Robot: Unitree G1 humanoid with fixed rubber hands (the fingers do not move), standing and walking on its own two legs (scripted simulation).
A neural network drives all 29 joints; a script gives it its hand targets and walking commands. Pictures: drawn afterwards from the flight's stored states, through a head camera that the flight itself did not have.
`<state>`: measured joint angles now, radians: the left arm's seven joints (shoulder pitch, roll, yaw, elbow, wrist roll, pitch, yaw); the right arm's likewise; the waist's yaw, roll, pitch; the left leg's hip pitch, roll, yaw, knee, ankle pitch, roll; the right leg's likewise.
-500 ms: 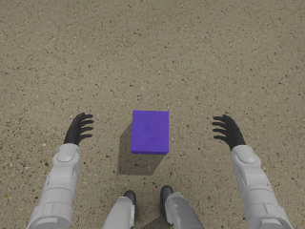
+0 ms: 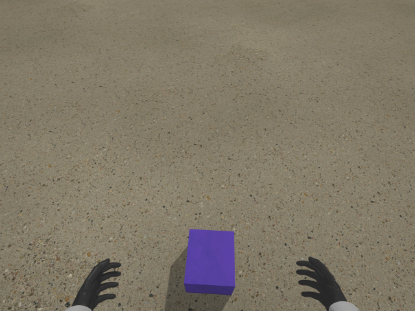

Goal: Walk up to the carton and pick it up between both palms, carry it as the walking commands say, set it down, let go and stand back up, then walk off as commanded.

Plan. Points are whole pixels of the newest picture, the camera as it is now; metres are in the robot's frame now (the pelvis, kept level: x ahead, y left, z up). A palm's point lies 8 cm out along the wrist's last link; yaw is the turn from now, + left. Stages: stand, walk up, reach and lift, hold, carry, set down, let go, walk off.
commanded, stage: let go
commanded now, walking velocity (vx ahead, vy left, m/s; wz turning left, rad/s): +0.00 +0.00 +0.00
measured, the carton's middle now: (210, 261) +0.43 -0.02 -0.70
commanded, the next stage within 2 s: stand in 0.32 s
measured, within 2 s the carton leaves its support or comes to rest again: neither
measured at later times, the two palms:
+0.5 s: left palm out of the picture +0.14 +0.27 -0.08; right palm (351, 306) +0.15 -0.27 -0.08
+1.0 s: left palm out of the picture +0.13 +0.29 -0.09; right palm out of the picture +0.14 -0.29 -0.09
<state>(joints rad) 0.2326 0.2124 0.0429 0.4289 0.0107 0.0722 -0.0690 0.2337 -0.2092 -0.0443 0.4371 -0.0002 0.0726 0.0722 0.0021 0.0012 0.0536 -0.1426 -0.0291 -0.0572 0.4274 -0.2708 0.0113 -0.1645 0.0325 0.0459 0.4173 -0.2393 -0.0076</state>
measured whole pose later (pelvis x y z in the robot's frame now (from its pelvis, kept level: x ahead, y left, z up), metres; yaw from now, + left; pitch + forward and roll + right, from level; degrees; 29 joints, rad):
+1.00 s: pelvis +0.01 +0.00 +0.00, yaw +1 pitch -1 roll +0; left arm 0.16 0.34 0.04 0.82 0.03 0.01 0.02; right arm 0.17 -0.35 -0.02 0.80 -0.03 0.00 -0.03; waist 0.00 0.01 0.01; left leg -0.13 -0.02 -0.06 0.45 -0.30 0.01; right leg -0.15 0.03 0.03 0.44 -0.27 -0.02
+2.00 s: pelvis -0.01 -0.01 +0.00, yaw +0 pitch -2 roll +0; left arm 0.12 0.38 0.01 1.02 0.02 -0.01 0.01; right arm 0.14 -0.39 0.00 1.00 -0.02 -0.01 -0.02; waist 0.01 0.01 0.03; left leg -0.09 -0.02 -0.06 0.34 -0.21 0.00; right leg -0.11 0.03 0.03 0.34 -0.19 -0.01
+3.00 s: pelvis +0.26 +0.00 -0.03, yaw -3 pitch +2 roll +1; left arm 0.57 0.22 0.01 1.11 0.02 -0.11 -0.01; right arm -0.08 -0.27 0.00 0.78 -0.03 -0.04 0.07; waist 0.10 -0.01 0.04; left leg -0.68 0.09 0.14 0.70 -0.14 0.04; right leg 0.31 -0.07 -0.07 0.05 -0.39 0.04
